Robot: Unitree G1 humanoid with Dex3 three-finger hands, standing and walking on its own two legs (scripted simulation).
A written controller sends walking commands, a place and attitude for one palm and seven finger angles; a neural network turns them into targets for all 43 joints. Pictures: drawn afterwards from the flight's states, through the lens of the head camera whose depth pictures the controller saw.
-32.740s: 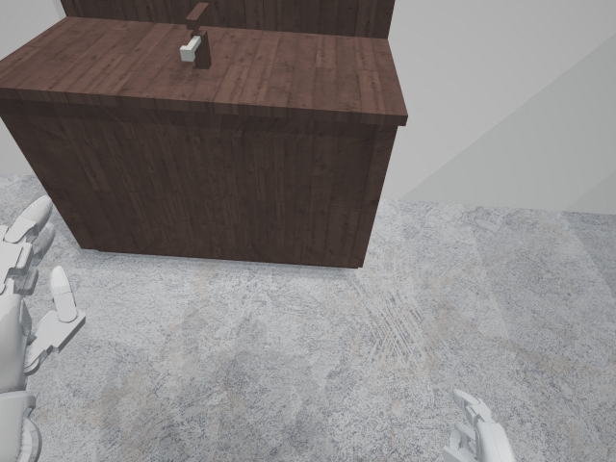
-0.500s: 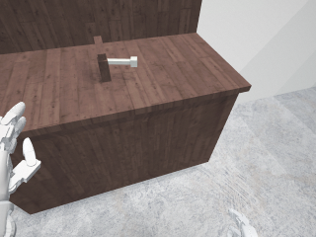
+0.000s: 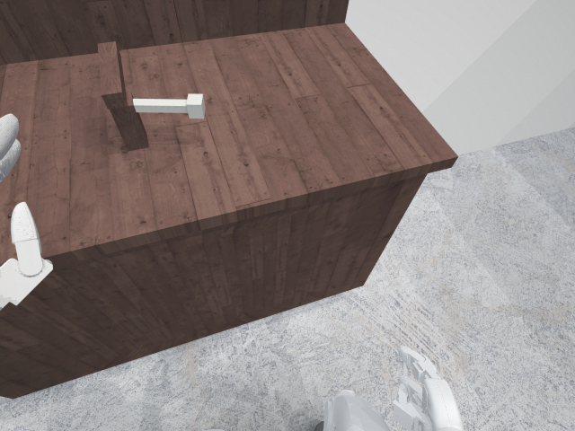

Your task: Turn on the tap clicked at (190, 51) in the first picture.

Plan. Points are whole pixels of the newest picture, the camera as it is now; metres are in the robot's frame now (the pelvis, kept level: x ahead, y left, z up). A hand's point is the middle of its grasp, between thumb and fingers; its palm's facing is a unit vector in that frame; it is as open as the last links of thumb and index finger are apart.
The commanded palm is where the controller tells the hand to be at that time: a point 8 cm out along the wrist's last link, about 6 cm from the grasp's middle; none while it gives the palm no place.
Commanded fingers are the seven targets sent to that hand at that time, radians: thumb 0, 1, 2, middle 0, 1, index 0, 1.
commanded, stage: shuffle to correct the standing spot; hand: left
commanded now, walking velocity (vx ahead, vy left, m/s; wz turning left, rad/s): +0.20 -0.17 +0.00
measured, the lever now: (196, 106) +0.57 +0.20 +0.09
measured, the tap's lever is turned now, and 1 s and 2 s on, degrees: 74 74 74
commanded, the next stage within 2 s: come to a stop and stand still in 0.40 s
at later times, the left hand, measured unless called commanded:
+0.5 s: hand (173, 175) +0.33 +0.15 +0.20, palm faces +0.47 -0.81 -0.35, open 7.4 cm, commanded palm +0.27 +0.18 +0.18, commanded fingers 0.00 0.90 0.90 -0.20 -0.30 -0.20 -0.30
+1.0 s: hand (261, 184) +0.34 +0.07 +0.18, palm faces +0.44 -0.75 -0.49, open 7.4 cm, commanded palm +0.28 +0.10 +0.18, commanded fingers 0.00 0.90 0.90 -0.20 -0.30 -0.20 -0.30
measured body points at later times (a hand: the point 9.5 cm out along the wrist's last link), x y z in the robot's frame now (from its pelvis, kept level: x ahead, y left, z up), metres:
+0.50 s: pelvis +0.12 -0.11 -0.01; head +0.14 -0.06 +0.44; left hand +0.30 +0.19 +0.22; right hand +0.32 -0.33 -0.07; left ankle +0.14 +0.02 -0.73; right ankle +0.11 -0.19 -0.68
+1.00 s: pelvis +0.14 -0.19 +0.00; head +0.19 -0.20 +0.45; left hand +0.31 +0.10 +0.20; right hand +0.33 -0.43 -0.09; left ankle +0.11 -0.05 -0.70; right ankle +0.22 -0.27 -0.73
